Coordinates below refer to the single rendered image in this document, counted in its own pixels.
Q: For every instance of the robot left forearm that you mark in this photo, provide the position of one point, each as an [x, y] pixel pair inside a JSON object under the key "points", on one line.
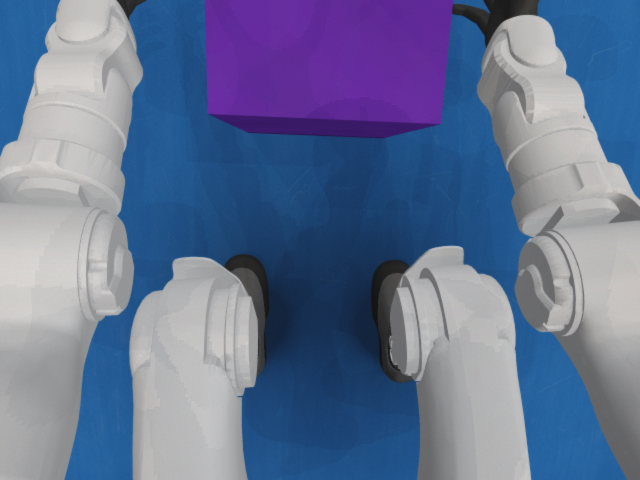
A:
{"points": [[75, 126]]}

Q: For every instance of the robot right forearm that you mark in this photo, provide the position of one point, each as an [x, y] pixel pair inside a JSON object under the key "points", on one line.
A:
{"points": [[560, 175]]}

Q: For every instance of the right robot hand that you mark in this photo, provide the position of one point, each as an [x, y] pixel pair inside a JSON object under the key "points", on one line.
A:
{"points": [[500, 10]]}

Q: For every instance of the right robot upper arm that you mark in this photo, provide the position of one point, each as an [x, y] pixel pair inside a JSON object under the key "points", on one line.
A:
{"points": [[582, 284]]}

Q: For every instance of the robot right thigh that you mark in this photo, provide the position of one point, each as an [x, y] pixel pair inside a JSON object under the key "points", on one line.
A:
{"points": [[470, 409]]}

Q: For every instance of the left robot upper arm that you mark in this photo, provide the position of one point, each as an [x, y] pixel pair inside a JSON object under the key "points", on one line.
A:
{"points": [[62, 270]]}

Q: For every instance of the left robot foot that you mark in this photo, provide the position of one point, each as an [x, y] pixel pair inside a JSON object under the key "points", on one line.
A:
{"points": [[251, 273]]}

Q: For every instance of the left robot hand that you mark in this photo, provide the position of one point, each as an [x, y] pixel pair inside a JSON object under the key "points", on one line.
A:
{"points": [[129, 5]]}

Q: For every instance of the carton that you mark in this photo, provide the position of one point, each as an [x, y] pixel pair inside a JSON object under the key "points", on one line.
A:
{"points": [[345, 68]]}

